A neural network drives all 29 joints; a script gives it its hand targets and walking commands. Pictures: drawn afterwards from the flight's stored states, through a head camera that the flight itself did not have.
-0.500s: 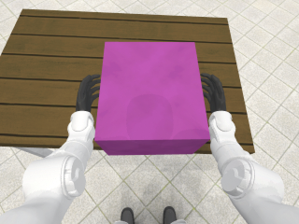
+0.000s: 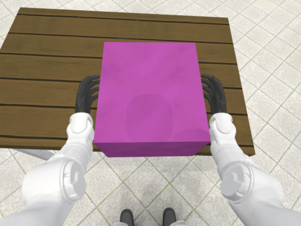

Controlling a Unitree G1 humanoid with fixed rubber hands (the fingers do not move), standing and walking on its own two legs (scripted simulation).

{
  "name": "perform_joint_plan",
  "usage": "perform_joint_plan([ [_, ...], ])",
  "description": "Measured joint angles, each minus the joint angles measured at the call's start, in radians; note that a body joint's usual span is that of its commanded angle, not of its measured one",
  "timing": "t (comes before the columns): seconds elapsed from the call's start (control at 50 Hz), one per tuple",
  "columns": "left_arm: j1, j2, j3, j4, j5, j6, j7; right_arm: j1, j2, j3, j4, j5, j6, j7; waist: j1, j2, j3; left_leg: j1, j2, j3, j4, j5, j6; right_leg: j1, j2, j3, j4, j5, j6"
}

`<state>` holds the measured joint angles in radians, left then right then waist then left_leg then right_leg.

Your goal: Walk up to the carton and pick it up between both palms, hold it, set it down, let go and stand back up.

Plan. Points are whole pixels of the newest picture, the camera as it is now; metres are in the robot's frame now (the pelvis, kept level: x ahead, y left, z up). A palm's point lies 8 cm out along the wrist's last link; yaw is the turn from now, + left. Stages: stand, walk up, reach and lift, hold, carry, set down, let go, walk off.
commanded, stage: set down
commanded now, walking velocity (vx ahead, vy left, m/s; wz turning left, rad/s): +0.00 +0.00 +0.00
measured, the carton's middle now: (150, 101) +0.48 -0.01 -0.06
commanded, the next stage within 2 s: none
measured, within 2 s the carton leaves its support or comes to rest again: neither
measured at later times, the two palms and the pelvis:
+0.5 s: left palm (84, 101) +0.46 +0.17 -0.01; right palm (218, 105) +0.44 -0.20 -0.02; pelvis +0.00 +0.00 -0.02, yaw -2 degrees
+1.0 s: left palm (67, 98) +0.45 +0.20 +0.02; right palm (246, 96) +0.44 -0.26 +0.02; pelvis -0.04 -0.01 -0.04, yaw -2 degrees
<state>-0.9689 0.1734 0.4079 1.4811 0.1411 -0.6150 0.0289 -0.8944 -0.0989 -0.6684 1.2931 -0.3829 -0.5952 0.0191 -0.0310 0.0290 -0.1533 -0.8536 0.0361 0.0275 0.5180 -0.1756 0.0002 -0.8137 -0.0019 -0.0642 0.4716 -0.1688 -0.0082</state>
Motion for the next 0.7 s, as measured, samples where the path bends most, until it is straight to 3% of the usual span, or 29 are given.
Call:
perform_joint_plan([
  [0.2, -0.005, 0.007, -0.007, 0.005, 0.0, 0.005, 0.005, -0.016, -0.012, 0.029, 0.027, 0.021, 0.014, -0.003, 0.004, -0.003, -0.009, -0.015, 0.004, 0.007, 0.015, -0.006, -0.001, -0.019, 0.001, 0.004, 0.018, -0.005, -0.001],
  [0.34, -0.029, 0.023, -0.052, 0.034, -0.027, 0.027, 0.02, -0.051, -0.043, 0.095, 0.095, 0.08, 0.028, -0.01, 0.006, -0.009, -0.033, -0.046, 0.009, 0.012, 0.034, -0.011, -0.002, -0.054, 0.004, 0.007, 0.038, -0.008, -0.003],
  [0.4, -0.046, 0.037, -0.14, 0.064, -0.095, 0.047, 0.035, -0.075, -0.069, 0.206, 0.158, 0.176, 0.046, -0.02, 0.008, -0.007, -0.066, -0.085, 0.014, 0.013, 0.06, -0.021, -0.003, -0.09, 0.009, 0.009, 0.057, -0.013, -0.004],
  [0.52, -0.076, 0.049, -0.333, 0.094, -0.288, 0.073, 0.039, -0.096, -0.107, 0.495, 0.22, 0.462, 0.081, -0.04, 0.022, 0.011, -0.157, -0.189, 0.032, 0.004, 0.164, -0.07, -0.006, -0.183, 0.023, 0.005, 0.133, -0.045, -0.005],
  [0.7, -0.134, 0.091, -0.464, 0.108, -0.429, 0.129, 0.003, -0.146, -0.228, 0.709, 0.25, 0.714, 0.11, -0.025, 0.054, 0.018, -0.143, -0.217, 0.034, 0.007, 0.261, -0.11, -0.002, -0.222, 0.024, 0.018, 0.24, -0.085, -0.001],
])
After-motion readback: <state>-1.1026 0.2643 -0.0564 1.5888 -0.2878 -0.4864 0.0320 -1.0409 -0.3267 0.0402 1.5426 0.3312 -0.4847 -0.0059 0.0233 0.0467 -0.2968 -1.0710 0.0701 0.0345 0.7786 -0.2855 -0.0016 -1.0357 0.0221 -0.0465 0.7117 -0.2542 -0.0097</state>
